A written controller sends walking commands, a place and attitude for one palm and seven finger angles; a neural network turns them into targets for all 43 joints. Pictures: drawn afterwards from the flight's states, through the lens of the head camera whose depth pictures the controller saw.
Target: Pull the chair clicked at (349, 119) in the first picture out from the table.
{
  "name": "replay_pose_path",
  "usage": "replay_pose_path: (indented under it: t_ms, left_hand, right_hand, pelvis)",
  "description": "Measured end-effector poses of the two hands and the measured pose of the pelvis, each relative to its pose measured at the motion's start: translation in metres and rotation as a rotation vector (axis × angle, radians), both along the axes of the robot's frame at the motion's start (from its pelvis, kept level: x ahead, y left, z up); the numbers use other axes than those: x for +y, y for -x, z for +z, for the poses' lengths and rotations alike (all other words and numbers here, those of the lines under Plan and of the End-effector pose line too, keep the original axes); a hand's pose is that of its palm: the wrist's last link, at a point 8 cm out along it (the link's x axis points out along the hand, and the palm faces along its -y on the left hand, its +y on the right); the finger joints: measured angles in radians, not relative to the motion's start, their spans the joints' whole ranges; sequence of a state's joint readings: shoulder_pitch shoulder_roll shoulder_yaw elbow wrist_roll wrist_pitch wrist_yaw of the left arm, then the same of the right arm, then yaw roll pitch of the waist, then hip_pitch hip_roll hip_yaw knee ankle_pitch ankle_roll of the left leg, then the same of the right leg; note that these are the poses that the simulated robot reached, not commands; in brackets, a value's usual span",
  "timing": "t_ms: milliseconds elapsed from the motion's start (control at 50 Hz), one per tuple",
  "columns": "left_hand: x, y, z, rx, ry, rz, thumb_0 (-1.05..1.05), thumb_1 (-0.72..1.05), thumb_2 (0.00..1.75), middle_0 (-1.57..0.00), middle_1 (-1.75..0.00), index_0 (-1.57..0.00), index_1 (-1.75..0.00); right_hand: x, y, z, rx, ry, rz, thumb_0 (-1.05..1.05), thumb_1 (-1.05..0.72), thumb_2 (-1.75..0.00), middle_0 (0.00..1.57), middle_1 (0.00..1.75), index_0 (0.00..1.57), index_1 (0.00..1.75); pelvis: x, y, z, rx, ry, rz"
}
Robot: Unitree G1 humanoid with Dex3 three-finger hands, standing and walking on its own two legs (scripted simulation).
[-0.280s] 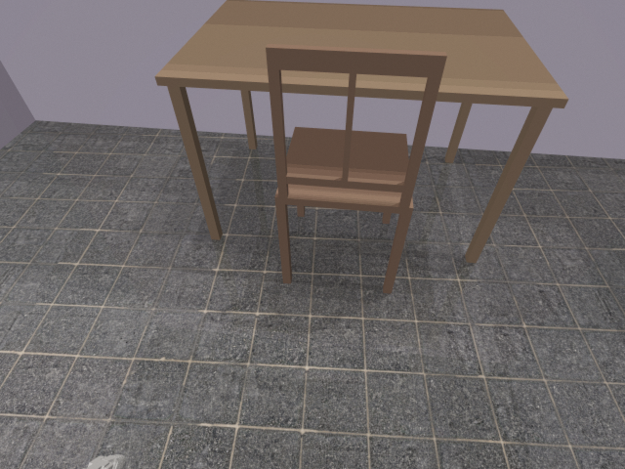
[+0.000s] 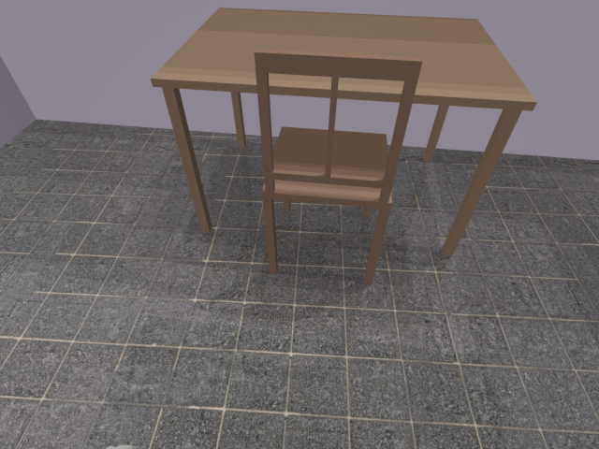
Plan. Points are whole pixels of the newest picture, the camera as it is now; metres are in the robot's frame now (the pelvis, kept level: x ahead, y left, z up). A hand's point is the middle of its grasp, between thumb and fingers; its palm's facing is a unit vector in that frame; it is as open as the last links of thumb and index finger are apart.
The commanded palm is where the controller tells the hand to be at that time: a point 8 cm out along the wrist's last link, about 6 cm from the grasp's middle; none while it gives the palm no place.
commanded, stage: stand and wait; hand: left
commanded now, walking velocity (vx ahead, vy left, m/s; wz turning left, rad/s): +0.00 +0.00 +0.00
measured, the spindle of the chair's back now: (331, 130) +0.95 -0.03 -0.07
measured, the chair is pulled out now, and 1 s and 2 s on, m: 0.00 0.00 0.00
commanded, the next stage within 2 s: look at it before walking up in 0.54 s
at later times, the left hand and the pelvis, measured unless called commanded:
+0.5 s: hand out of the picture +0.05 +0.24 -0.15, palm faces -0.02 -0.94 -0.34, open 7.4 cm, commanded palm none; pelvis -0.01 -0.01 +0.00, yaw +0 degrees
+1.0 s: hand out of the picture +0.07 +0.24 -0.15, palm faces -0.02 -0.94 -0.33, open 7.4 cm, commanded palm none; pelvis +0.00 -0.01 +0.01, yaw +0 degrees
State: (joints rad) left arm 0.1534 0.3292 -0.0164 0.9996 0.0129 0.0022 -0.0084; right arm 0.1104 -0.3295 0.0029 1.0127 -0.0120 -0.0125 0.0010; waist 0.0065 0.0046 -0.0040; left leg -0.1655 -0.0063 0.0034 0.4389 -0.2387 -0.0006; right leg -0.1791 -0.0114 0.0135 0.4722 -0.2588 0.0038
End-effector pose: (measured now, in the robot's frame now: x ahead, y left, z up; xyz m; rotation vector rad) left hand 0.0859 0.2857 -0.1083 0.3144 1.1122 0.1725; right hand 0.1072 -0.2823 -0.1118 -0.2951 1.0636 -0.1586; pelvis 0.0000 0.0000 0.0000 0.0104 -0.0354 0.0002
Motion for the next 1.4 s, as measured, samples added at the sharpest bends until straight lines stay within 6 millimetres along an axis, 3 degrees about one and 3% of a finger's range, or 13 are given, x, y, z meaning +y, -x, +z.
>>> replay_pose_path:
  t_ms: [220, 400, 860, 1300, 1400]
  left_hand:
    - [-0.002, 0.037, -0.007, 0.1, 0.0, 0.032, 0.0, 0.9, 0.9, -0.21, -0.3, -0.2, -0.3]
    - [-0.001, 0.045, -0.006, 0.12, -0.009, 0.042, 0.0, 0.9, 0.9, -0.21, -0.3, -0.2, -0.3]
    - [-0.003, 0.024, -0.005, 0.082, 0.001, 0.027, 0.0, 0.9, 0.9, -0.21, -0.3, -0.2, -0.3]
    - [0.002, 0.022, -0.004, 0.097, -0.006, 0.034, 0.0, 0.9, 0.9, -0.21, -0.3, -0.2, -0.3]
    - [-0.007, 0.03, -0.014, 0.113, 0.024, 0.057, 0.0, 0.91, 0.9, -0.21, -0.3, -0.2, -0.3]
  right_hand:
    - [-0.014, 0.049, -0.008, 0.13, 0.012, -0.045, 0.01, -0.91, -0.89, 0.2, 0.3, 0.2, 0.3]
    - [-0.018, 0.07, -0.011, 0.183, 0.011, -0.065, 0.01, -0.91, -0.89, 0.2, 0.3, 0.2, 0.3]
    - [-0.015, 0.048, -0.006, 0.138, 0.01, -0.058, 0.0, -0.91, -0.89, 0.2, 0.3, 0.2, 0.3]
    - [-0.013, 0.038, -0.004, 0.135, 0.013, -0.058, 0.0, -0.91, -0.89, 0.2, 0.3, 0.2, 0.3]
    - [0.001, 0.045, -0.013, 0.168, -0.009, -0.057, 0.0, -0.91, -0.89, 0.2, 0.3, 0.2, 0.3]
  pelvis:
    - [-0.006, 0.008, 0.002, 0.0, 0.003, 0.001]
    - [-0.008, 0.011, 0.003, 0.0, 0.004, 0.002]
    - [-0.008, 0.006, 0.005, 0.008, 0.005, -0.004]
    - [-0.005, -0.002, 0.006, 0.007, 0.006, -0.008]
    - [-0.003, -0.009, 0.002, 0.006, 0.014, 0.002]
